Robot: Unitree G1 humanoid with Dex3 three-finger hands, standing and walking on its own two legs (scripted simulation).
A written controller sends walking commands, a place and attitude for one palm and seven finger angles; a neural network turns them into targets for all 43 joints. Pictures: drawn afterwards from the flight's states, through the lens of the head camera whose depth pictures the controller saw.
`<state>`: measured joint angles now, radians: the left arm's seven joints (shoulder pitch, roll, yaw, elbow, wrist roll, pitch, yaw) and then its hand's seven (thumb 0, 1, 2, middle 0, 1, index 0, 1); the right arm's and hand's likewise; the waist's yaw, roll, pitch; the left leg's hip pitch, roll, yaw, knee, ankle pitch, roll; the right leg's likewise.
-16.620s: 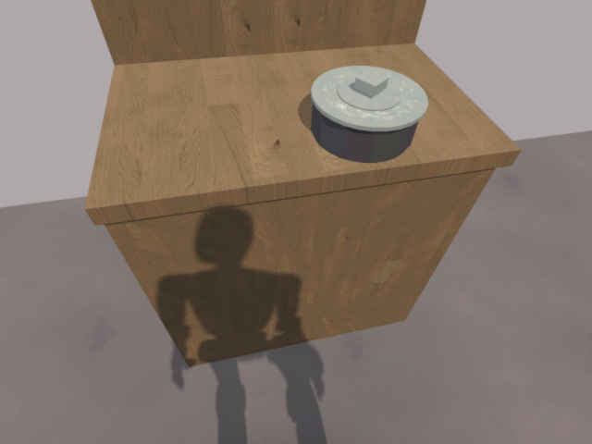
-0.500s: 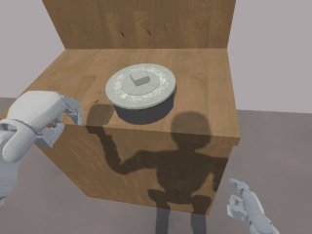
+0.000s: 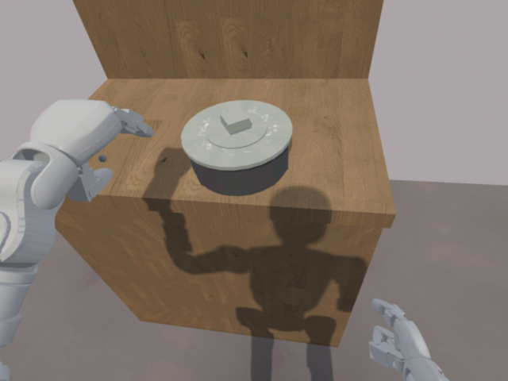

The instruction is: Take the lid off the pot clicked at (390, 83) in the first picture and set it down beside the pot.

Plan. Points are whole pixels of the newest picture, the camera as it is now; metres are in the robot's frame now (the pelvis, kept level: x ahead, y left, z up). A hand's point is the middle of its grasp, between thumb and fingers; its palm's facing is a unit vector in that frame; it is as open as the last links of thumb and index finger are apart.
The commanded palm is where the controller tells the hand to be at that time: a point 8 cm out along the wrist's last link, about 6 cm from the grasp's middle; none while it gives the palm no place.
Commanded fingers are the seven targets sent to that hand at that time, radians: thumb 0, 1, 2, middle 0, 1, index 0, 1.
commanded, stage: reach forward and open the fingers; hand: left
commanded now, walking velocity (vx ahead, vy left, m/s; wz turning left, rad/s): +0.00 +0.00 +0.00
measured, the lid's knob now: (235, 120) +0.51 +0.11 +0.16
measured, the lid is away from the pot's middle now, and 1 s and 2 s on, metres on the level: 0.00 0.00 0.00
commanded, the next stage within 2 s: move the open hand above the knob in 0.24 s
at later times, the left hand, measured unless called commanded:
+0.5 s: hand (128, 147) +0.34 +0.22 +0.23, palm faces -0.02 +0.01 -1.00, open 9.7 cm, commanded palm +0.31 +0.21 +0.30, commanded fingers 0.00 -0.36 1.71 -0.90 -0.08 -0.90 -0.08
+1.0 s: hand (164, 128) +0.39 +0.18 +0.23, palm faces -0.07 -0.03 -1.00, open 9.7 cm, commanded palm +0.36 +0.18 +0.30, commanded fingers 0.00 -0.36 1.71 -0.90 -0.08 -0.90 -0.08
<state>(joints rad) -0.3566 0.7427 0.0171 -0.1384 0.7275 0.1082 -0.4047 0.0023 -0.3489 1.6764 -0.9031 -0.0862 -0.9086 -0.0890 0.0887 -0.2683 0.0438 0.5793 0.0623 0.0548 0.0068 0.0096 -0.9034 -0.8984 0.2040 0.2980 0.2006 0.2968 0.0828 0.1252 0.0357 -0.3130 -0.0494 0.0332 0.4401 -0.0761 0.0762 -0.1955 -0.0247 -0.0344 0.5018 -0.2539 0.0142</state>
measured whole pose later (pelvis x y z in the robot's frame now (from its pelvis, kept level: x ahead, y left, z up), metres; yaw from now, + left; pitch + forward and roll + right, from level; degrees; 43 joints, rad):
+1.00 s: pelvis +0.04 -0.03 +0.00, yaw +1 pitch -1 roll +0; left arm -0.54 0.68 -0.10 -0.02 0.74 0.23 -0.50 0.00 -0.36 1.71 -0.91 -0.08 -0.91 -0.08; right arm 0.06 -0.30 0.05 0.58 0.07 0.12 0.02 0.01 -0.90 -0.90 0.20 0.30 0.20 0.30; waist 0.06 0.13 0.02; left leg -0.30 -0.04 0.01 0.47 -0.14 0.04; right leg -0.18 -0.01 -0.05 0.52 -0.31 -0.01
